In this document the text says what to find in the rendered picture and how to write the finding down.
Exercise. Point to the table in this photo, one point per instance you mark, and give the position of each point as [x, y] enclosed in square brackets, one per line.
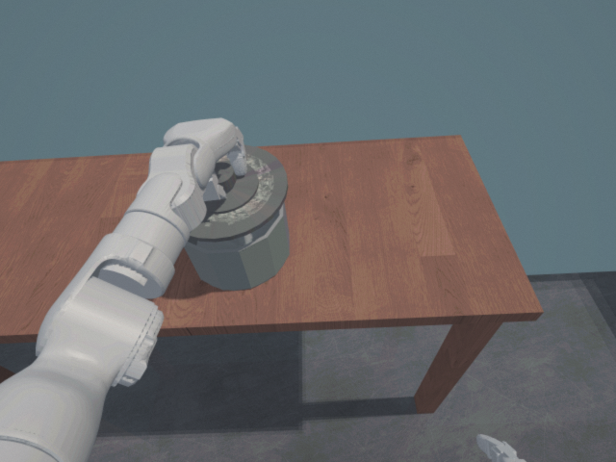
[383, 233]

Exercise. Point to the pot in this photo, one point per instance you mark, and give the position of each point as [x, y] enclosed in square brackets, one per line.
[245, 262]

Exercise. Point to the right robot hand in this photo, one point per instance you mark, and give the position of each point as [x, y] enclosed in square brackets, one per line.
[496, 450]

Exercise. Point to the robot left upper arm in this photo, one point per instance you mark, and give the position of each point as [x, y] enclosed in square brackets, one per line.
[51, 411]

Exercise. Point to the left robot forearm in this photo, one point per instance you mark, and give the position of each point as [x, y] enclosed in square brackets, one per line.
[140, 254]

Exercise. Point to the knob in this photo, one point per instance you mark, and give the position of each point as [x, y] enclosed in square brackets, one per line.
[226, 175]

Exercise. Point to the lid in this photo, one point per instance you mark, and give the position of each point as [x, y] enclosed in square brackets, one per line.
[253, 201]

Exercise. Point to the left robot hand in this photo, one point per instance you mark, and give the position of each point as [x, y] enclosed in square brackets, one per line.
[224, 139]

